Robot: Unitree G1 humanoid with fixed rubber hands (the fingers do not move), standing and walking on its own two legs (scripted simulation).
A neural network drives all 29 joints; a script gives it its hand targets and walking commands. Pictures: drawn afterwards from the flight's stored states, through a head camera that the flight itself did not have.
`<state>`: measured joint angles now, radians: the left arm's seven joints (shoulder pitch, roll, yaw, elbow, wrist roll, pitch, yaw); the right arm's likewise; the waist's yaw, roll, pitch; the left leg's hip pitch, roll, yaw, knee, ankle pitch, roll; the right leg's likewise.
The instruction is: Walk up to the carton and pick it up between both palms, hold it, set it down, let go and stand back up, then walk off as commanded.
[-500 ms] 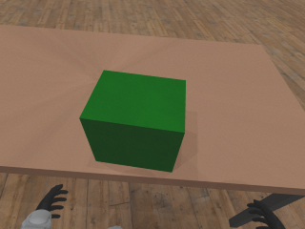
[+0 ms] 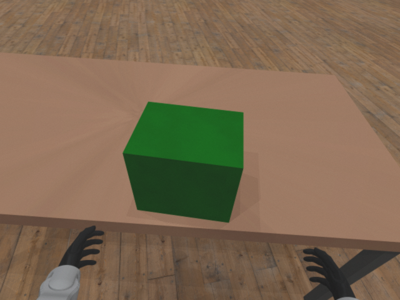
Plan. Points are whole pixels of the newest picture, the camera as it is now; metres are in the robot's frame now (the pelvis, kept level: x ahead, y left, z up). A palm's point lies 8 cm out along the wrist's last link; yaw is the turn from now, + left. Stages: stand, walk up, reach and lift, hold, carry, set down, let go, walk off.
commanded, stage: reach and lift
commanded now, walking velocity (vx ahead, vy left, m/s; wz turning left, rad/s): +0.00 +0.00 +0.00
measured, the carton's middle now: (188, 162) +0.40 +0.04 +0.07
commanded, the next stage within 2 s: none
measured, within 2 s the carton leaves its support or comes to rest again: neither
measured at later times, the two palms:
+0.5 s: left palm (82, 256) +0.20 +0.21 +0.04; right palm (358, 287) +0.16 -0.26 +0.04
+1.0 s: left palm (90, 234) +0.23 +0.20 +0.06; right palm (347, 249) +0.21 -0.25 +0.07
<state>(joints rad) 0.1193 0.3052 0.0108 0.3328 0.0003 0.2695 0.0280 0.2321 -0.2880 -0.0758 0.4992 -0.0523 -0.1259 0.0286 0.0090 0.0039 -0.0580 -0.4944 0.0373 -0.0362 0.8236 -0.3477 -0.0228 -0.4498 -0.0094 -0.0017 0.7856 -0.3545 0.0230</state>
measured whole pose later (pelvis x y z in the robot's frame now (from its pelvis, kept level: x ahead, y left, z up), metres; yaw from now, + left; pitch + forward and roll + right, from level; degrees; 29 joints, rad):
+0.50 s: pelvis +0.01 -0.01 +0.01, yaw +0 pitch +4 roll -1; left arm 0.30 0.30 -0.07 0.08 -0.18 0.22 0.05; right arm 0.49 -0.25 -0.08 -0.01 0.08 0.05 -0.03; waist 0.01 0.03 -0.25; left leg -0.48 0.04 -0.03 0.69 -0.29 -0.02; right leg -0.45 -0.01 0.00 0.68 -0.31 0.01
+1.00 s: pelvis +0.02 -0.01 +0.02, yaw +0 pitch +5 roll -1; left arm 0.27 0.30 -0.07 -0.13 -0.21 0.33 0.11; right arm 0.37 -0.25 -0.08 -0.08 0.19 0.14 -0.07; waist 0.01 -0.01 -0.19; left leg -0.48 0.04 -0.03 0.68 -0.29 -0.03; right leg -0.45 -0.01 0.00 0.66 -0.31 0.01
